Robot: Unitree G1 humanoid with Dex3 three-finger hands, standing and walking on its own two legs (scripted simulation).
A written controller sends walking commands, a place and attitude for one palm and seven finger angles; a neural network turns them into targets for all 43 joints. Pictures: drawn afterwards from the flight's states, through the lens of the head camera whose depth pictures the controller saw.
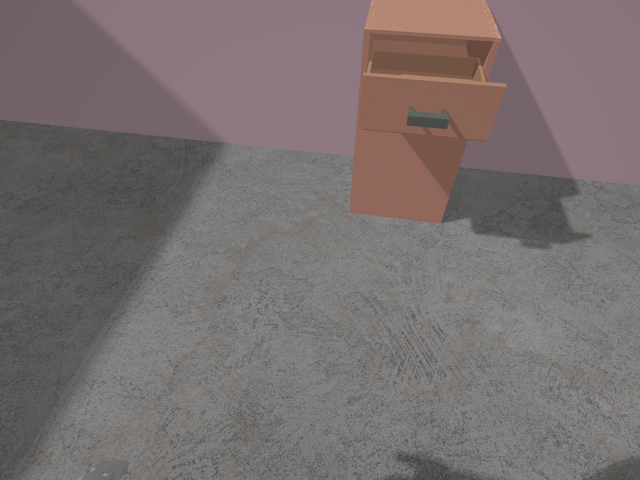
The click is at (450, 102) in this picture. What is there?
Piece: drawer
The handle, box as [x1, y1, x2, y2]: [407, 106, 448, 128]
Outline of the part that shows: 409,106 407,125 446,128 448,122 448,114 445,113 445,109 442,109 442,113 439,114 413,111 412,106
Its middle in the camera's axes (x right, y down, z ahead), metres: +0.29 -0.33 +1.05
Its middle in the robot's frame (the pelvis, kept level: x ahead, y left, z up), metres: +1.02 -0.24 -0.06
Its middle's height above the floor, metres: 0.71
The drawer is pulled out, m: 0.30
